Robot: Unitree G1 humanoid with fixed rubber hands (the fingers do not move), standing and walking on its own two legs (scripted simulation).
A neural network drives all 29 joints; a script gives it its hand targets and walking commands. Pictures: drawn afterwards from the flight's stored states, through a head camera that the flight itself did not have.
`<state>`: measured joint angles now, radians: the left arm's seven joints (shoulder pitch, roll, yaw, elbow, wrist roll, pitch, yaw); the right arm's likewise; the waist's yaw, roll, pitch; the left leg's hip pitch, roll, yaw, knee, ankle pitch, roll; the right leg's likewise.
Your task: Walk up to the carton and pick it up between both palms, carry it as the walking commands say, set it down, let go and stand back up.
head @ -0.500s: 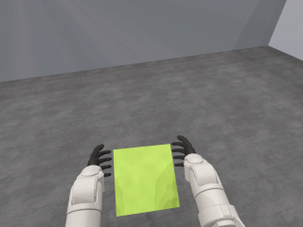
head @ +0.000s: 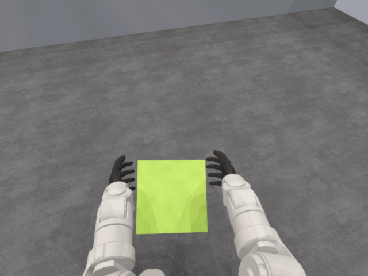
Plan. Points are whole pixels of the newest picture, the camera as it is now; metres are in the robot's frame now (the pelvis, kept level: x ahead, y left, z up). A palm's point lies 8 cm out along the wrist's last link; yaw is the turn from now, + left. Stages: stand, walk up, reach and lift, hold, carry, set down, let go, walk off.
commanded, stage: set down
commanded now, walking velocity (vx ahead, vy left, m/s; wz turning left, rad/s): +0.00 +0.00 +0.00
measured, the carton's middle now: (171, 193) +0.34 +0.10 -0.11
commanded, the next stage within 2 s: none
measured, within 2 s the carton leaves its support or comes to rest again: neither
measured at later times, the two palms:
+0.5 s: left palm (130, 203) +0.29 +0.20 -0.11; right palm (221, 190) +0.37 -0.04 -0.11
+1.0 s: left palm (135, 207) +0.31 +0.21 -0.19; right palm (215, 194) +0.39 -0.03 -0.19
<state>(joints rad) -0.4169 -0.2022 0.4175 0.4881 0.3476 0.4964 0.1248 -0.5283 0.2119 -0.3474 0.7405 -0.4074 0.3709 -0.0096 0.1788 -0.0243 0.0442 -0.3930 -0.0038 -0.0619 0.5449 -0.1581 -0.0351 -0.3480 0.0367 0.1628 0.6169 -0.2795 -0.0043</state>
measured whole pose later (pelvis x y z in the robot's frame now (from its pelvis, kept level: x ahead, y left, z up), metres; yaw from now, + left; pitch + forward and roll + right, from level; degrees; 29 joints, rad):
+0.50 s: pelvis +0.00 -0.03 -0.05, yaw +1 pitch +21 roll +1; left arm -0.44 -0.21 0.48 0.52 0.32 0.22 0.10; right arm -0.59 0.20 -0.28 0.77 -0.34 0.16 -0.15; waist 0.18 -0.05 -0.06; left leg -0.99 0.00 -0.11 0.87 -0.25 -0.08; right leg -0.94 0.08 0.12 0.96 -0.38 0.01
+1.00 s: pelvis -0.02 -0.02 -0.13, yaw +1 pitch +32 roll +0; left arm -0.55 -0.18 0.47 0.56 0.24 0.22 0.13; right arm -0.70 0.17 -0.29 0.80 -0.26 0.14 -0.20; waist 0.16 -0.08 -0.19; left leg -1.44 -0.03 -0.12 1.24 -0.36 -0.08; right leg -1.38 0.09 0.11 1.31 -0.49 0.04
